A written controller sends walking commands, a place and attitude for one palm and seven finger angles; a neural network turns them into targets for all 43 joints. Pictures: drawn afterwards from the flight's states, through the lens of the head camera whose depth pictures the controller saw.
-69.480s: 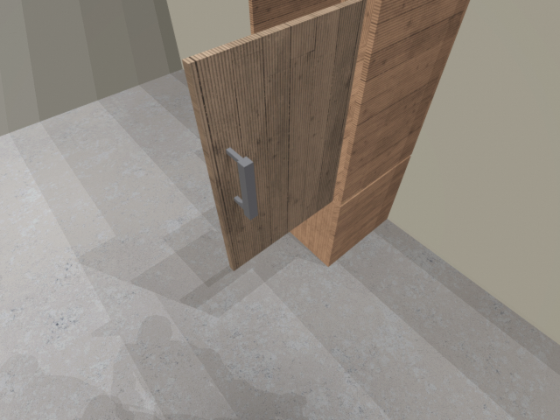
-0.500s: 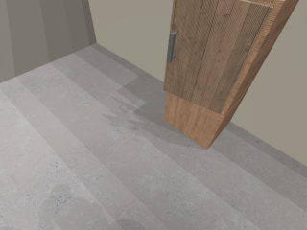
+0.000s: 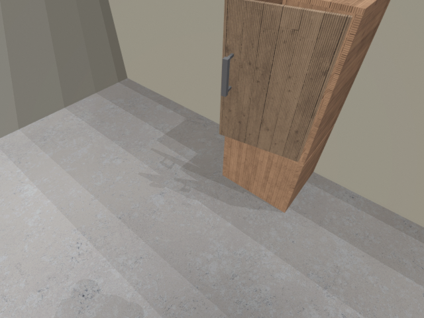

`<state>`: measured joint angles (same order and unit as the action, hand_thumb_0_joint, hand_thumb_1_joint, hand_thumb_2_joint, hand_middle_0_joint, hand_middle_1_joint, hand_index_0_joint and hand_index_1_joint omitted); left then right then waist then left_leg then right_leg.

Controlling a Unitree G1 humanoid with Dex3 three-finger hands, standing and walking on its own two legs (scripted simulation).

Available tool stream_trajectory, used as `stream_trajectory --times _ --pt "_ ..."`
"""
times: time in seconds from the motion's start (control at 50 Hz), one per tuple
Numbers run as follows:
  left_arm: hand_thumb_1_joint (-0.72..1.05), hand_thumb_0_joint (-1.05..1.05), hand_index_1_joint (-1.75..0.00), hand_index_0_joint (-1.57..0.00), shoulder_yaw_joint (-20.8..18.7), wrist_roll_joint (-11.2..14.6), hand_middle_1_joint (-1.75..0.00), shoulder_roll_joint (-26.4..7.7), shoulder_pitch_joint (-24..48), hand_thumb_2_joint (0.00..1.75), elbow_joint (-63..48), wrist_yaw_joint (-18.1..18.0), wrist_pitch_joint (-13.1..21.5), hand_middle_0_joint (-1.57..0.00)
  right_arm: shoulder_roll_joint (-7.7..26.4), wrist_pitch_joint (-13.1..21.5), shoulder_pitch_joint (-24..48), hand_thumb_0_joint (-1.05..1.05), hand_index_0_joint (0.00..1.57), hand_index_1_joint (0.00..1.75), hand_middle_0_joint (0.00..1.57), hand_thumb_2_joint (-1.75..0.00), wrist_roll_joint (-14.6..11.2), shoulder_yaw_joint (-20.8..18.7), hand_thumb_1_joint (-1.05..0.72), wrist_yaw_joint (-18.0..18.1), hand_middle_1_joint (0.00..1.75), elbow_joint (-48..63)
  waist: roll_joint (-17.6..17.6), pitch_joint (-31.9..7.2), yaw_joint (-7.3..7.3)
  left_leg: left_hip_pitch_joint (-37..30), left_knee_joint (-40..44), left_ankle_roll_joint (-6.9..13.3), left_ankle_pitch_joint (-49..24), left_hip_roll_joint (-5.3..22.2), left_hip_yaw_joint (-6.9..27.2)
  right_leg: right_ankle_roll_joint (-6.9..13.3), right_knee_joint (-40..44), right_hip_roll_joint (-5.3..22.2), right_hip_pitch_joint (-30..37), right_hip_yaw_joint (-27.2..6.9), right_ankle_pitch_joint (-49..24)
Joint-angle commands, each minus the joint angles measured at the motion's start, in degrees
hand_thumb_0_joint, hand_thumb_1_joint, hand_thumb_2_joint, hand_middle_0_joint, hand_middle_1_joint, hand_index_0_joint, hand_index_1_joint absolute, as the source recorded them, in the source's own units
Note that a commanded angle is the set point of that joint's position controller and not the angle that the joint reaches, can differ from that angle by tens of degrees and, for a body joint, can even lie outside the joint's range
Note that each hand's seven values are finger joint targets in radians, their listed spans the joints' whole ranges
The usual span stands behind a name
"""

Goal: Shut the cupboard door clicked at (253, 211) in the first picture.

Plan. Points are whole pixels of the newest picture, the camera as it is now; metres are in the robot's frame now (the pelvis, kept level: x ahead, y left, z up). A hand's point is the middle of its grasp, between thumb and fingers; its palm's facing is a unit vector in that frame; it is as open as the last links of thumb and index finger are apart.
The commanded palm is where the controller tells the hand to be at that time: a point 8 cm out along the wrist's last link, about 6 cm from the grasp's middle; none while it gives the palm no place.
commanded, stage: let the arm hang, fingers relaxed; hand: left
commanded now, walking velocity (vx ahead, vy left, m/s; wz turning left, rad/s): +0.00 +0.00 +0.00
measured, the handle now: (227, 75) +0.96 -0.02 -0.01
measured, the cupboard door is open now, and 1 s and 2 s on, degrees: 11 11 11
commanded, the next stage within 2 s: look to check the result in 0.12 s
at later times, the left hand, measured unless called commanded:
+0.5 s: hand out of the picture -0.01 +0.17 -0.17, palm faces +0.03 -0.98 -0.19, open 7.4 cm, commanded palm none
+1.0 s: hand out of the picture +0.04 +0.18 -0.18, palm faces +0.05 -0.98 -0.21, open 7.3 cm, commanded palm none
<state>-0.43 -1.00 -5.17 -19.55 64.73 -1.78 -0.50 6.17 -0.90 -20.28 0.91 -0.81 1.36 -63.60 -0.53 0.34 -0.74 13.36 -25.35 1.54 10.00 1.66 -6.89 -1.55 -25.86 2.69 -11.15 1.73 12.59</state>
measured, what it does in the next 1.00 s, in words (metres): stands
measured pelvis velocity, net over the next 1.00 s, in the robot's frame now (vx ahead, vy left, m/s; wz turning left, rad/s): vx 0.03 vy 0.00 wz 0.03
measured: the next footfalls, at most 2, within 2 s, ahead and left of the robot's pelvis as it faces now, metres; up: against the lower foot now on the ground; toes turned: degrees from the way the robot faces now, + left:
right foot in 1.58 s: +0.11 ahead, -0.14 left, +0.00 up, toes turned +23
left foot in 1.96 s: +0.12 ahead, +0.15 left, +0.00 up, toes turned +44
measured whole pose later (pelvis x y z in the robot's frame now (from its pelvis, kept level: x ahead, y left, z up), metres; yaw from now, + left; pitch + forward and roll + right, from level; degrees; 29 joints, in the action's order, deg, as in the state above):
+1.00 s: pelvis +0.03 +0.00 +0.00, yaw +2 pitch -1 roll +0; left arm -1.5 -0.7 -9.5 -14.0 63.6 -1.6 -0.8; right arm 9.4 -0.7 -14.5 0.7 -0.9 1.2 -62.6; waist 0.0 3.2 -1.0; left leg 11.8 -25.5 1.0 12.5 1.1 -5.3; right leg -1.6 -25.4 3.2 -8.5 3.4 15.4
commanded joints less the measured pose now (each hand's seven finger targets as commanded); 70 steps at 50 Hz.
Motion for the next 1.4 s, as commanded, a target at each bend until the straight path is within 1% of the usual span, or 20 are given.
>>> stream_trajectory --times 0.0,0.1,0.24,0.32,0.8,0.9,0.96,1.0,1.06,1.1,1.12,1.14,1.16,1.18,1.2,1.22,1.24,1.26,1.32,1.38 --pt "0.9 0.0 -0.3 -0.2 -1.4 -0.2 -0.3 -6.5 -5.1 0.9 -1.0 -0.6 0.6 -0.2 5.1 0.3 -4.5 0.0 0.2 0.3 0.2 -0.9 0.0 -1.0 -0.9 0.4 0.3 1.1 0.6 7.6 0.04 1.4 7.5 0.0 10.1 4.1 6.5 2.8 7.3 1.9 -6.8 -3.4 6.1" --pt "0.9 0.0 -0.3 -0.2 -1.6 -0.2 -0.3 -6.7 -4.5 0.9 -1.2 -0.6 0.6 -0.2 5.5 0.5 -4.0 0.0 0.2 0.3 0.2 -0.9 0.0 -1.1 -0.9 0.4 0.3 1.3 -0.4 7.1 0.17 1.9 8.0 0.0 10.9 4.4 7.0 2.8 7.0 1.7 -5.7 -3.4 5.3" --pt "0.9 0.0 -0.3 -0.2 -1.5 0.0 -0.3 -7.3 -3.4 0.9 -1.1 -0.5 1.0 -0.2 5.6 0.6 -3.2 0.0 0.2 0.3 0.2 -0.9 -0.1 -1.0 -0.9 0.5 0.3 1.3 1.5 5.7 -0.09 -1.0 6.4 -0.1 6.1 4.3 6.0 3.0 7.8 2.5 -5.8 -3.9 4.1" --pt "0.9 0.0 -0.3 -0.2 -1.5 0.0 -0.3 -7.8 -3.0 0.9 -1.0 -0.5 0.9 -0.2 6.4 0.8 -2.3 0.0 0.2 0.3 0.2 -0.9 -0.2 -1.0 -0.9 0.5 0.3 1.2 -0.1 5.7 0.02 -1.3 7.2 -0.1 5.5 4.8 6.4 2.9 7.4 2.3 -4.8 -3.7 1.8" --pt "0.9 0.0 -0.3 -0.2 -1.6 0.1 -0.3 -10.9 0.6 0.9 -1.2 -0.2 1.2 -0.2 10.0 1.4 2.4 0.0 0.2 0.3 0.2 -0.9 -0.3 -1.0 -0.9 0.5 0.3 1.3 0.5 3.3 0.27 -4.9 7.4 -0.1 -2.8 5.4 6.3 2.6 7.9 2.9 -0.1 -3.2 -4.7" --pt "0.9 0.0 -0.3 -0.2 -2.0 0.1 -0.3 -10.1 0.2 0.9 -1.7 -0.5 0.6 -0.2 8.4 0.8 2.4 0.0 0.2 0.3 0.2 -0.9 -0.3 -0.8 -0.9 0.3 0.3 1.8 0.2 3.6 0.48 -2.8 5.0 -0.2 -6.5 4.9 6.7 1.9 4.9 3.7 0.7 -1.2 -5.8" --pt "0.9 0.0 -0.3 -0.2 -3.3 0.1 -0.3 -11.5 0.7 0.9 -3.4 -0.5 0.0 -0.2 9.4 0.1 3.7 0.0 0.2 0.3 0.2 -0.9 -0.1 -1.5 -0.9 0.1 0.3 3.4 0.0 3.7 0.79 0.4 2.4 0.0 -6.3 4.5 7.8 2.0 2.1 4.9 0.2 0.4 -4.4" --pt "0.9 0.0 -0.3 -0.2 -4.1 -0.1 -0.3 -12.6 0.8 0.9 -4.8 -0.5 -0.1 -0.2 9.8 -0.2 4.5 0.0 0.2 0.3 0.2 -0.9 -0.2 -2.0 -0.9 -0.1 0.3 5.1 2.2 2.9 1.06 2.8 -1.3 -0.1 -6.4 3.2 7.5 3.0 1.7 6.7 0.7 0.0 -5.3" --pt "0.9 0.0 -0.3 -0.2 -5.4 -0.3 -0.3 -14.9 2.3 0.9 -7.5 -0.5 -0.5 -0.2 9.0 -0.9 4.8 0.0 0.2 0.3 0.2 -0.9 0.0 -2.7 -0.9 -0.6 0.3 7.3 8.7 1.9 0.86 5.9 -11.3 -1.3 -2.2 0.4 4.3 6.6 3.4 13.0 0.2 -2.0 -3.9" --pt "0.9 0.0 -0.3 -0.2 -5.8 -0.6 -0.3 -15.4 4.3 0.9 -9.5 -0.7 -0.5 -0.2 8.9 -1.3 5.7 0.0 0.2 0.3 0.2 -0.9 0.2 -3.2 -0.9 -0.9 0.3 9.1 10.6 2.2 0.45 6.8 -18.3 -1.9 7.1 0.4 3.6 8.7 3.0 16.3 -1.7 -1.6 -7.6" --pt "0.9 0.0 -0.3 -0.2 -6.0 -0.8 -0.3 -15.8 5.7 0.9 -10.5 -0.7 -0.5 -0.2 8.9 -1.3 5.5 0.0 0.2 0.3 0.2 -0.9 0.2 -3.3 -0.9 -1.2 0.3 9.7 10.5 2.8 -0.31 6.3 -17.3 -2.1 10.4 1.2 3.7 8.7 1.5 17.6 -3.4 -0.4 -8.1" --pt "0.9 0.0 -0.3 -0.2 -6.2 -0.9 -0.3 -15.8 7.2 0.9 -11.5 -0.7 -0.7 -0.2 9.4 -1.2 4.2 0.0 0.2 0.3 0.2 -0.9 0.2 -3.5 -0.9 -1.4 0.3 10.0 8.7 2.7 -1.16 3.9 -13.0 -1.8 7.3 2.5 4.7 7.2 -1.6 16.7 -5.6 2.1 -5.9" --pt "0.9 0.0 -0.3 -0.2 -6.2 -0.6 -0.3 -14.8 7.2 0.9 -12.5 -0.4 -1.1 -0.2 11.5 -0.9 2.3 0.0 0.2 0.3 0.2 -0.9 0.3 -3.9 -0.9 -1.5 0.3 10.1 0.3 2.4 -2.05 0.6 -5.8 0.0 -2.8 5.4 10.6 3.6 -8.4 12.2 -10.0 5.6 -0.4" --pt "0.9 0.0 -0.3 -0.2 -5.8 0.0 -0.3 -12.1 7.2 0.9 -13.8 -0.3 -1.5 -0.2 15.7 -0.5 -0.6 0.0 0.2 0.3 0.2 -0.9 1.1 -4.6 -0.9 -1.2 0.3 10.1 -16.5 2.7 -3.24 -1.0 3.9 4.3 -13.2 13.3 28.6 -1.0 -21.6 3.1 -15.2 8.8 13.2" --pt "0.9 0.0 -0.3 -0.2 -5.1 -0.4 -0.3 -12.6 11.0 0.9 -15.2 -0.7 -1.9 -0.2 17.3 -0.4 -3.8 0.0 0.2 0.3 0.2 -0.9 1.3 -4.9 -0.9 -0.4 0.3 8.8 -19.0 1.5 -4.95 -3.0 10.1 6.7 -12.3 16.9 38.0 -0.8 -32.9 0.2 -18.7 2.2 23.1" --pt "0.9 0.0 -0.3 -0.2 -5.5 -0.5 -0.3 -12.6 11.4 0.9 -15.5 -0.5 -2.0 -0.2 18.2 -0.5 -3.1 0.0 0.2 0.3 0.2 -0.9 1.1 -5.1 -0.9 0.1 0.3 8.9 -12.7 0.1 -3.72 -2.1 10.7 6.8 -6.2 17.2 37.6 -0.3 -38.3 1.1 -20.3 -2.6 19.8" --pt "0.9 0.0 -0.3 -0.2 -5.6 -0.5 -0.3 -12.7 10.5 0.9 -15.2 -0.2 -1.6 -0.2 17.8 -0.3 0.4 0.0 0.2 0.3 0.2 -0.9 1.1 -4.9 -0.9 0.3 0.3 10.2 -8.5 -0.7 -1.91 -1.9 9.5 7.7 -2.8 15.5 34.6 -0.6 -39.6 1.7 -20.9 -3.8 15.7" --pt "0.9 0.0 -0.3 -0.2 -5.6 -0.5 -0.3 -12.6 10.1 0.9 -15.0 0.2 -1.2 -0.2 16.8 0.0 2.5 0.0 0.2 0.3 0.2 -0.9 1.1 -4.6 -0.9 0.5 0.3 11.3 -5.8 -1.4 -1.14 -1.9 8.6 8.2 -3.1 13.7 31.5 -1.0 -39.5 1.7 -21.0 -3.9 12.5" --pt "0.9 0.0 -0.3 -0.2 -5.3 -0.4 -0.3 -12.3 10.2 0.9 -15.6 0.7 -0.7 -0.2 16.4 0.4 3.7 0.0 0.2 0.3 0.2 -0.9 1.0 -4.4 -0.9 0.5 0.3 12.1 -5.3 -3.6 -0.82 -4.5 7.6 8.2 -7.2 10.8 28.8 -1.8 -34.6 0.7 -19.7 -3.7 10.3" --pt "0.9 0.0 -0.3 -0.2 -5.0 -0.3 -0.3 -12.1 11.3 0.9 -17.0 1.0 -0.8 -0.2 17.2 0.0 3.5 0.0 0.2 0.3 0.2 -0.9 1.1 -4.8 -0.9 0.2 0.3 12.6 -7.0 -3.8 -1.53 -4.7 8.6 8.4 2.4 9.6 30.1 -2.1 -28.0 -0.4 -18.2 -3.0 11.4"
